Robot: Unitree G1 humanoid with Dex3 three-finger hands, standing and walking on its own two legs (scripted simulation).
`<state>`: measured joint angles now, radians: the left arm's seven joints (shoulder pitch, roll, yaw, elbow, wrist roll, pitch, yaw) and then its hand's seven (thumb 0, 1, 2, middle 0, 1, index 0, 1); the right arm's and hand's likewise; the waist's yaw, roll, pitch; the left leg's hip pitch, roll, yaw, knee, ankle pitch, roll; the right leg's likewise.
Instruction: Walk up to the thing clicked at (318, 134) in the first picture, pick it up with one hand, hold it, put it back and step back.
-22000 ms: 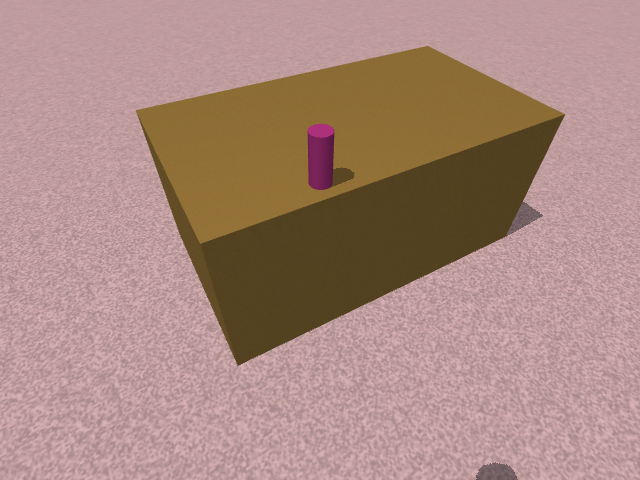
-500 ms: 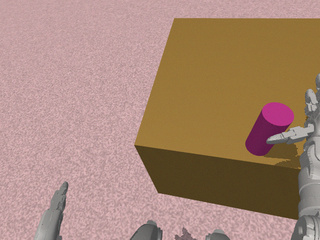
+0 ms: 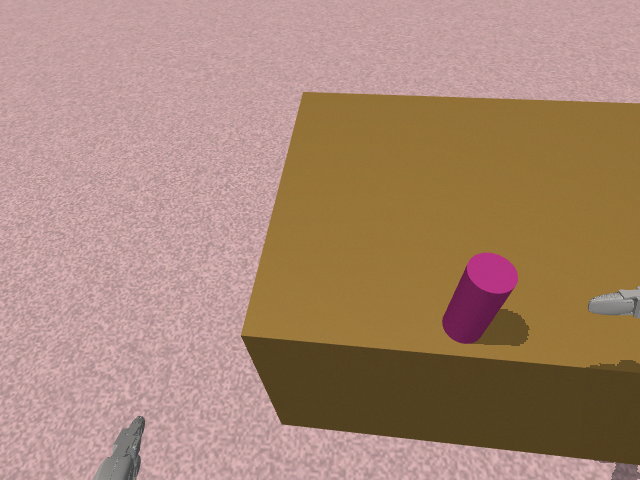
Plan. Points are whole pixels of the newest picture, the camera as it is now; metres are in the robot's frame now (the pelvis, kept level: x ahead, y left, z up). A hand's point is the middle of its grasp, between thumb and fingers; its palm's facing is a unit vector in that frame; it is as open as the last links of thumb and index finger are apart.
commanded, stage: sink last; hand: right
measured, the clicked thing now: (475, 301) +0.41 -0.19 -0.06
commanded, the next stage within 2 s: home in 0.92 s
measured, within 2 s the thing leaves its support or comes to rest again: neither
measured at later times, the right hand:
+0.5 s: hand (587, 451) +0.20 -0.25 +0.01, palm faces +0.31 +0.89 -0.33, open 17.1 cm
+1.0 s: hand out of the picture +0.16 -0.24 +0.03, palm faces +0.35 +0.86 -0.38, open 17.4 cm
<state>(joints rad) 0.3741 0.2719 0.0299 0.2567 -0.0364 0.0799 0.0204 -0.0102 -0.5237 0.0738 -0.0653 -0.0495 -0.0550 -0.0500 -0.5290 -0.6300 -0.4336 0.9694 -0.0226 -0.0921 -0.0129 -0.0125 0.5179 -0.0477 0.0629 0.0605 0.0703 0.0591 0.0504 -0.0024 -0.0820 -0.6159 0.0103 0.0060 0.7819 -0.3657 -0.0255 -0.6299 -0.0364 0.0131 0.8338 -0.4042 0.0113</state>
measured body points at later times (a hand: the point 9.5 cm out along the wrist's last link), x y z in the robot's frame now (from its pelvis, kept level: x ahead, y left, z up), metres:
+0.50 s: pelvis +0.02 +0.01 +0.01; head +0.04 +0.02 +0.46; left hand +0.19 +0.28 -0.05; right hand +0.18 -0.29 +0.04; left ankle +0.01 +0.14 -0.70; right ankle +0.00 -0.12 -0.70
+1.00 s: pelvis -0.01 +0.02 +0.01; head +0.00 +0.04 +0.45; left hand +0.15 +0.29 -0.05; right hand +0.14 -0.29 +0.05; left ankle +0.01 +0.14 -0.70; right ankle +0.00 -0.12 -0.70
